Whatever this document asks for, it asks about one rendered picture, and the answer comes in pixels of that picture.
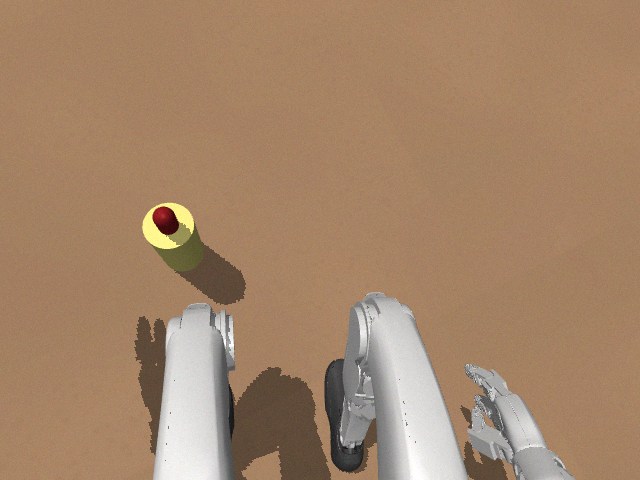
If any right robot arm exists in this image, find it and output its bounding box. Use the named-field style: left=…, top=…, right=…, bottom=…
left=512, top=447, right=575, bottom=480

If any right robot foot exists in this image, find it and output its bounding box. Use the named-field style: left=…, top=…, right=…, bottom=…
left=324, top=359, right=364, bottom=472

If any bottle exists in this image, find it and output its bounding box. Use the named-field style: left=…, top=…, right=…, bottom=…
left=142, top=203, right=204, bottom=271

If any right robot hand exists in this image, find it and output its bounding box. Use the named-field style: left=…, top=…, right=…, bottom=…
left=465, top=364, right=548, bottom=465

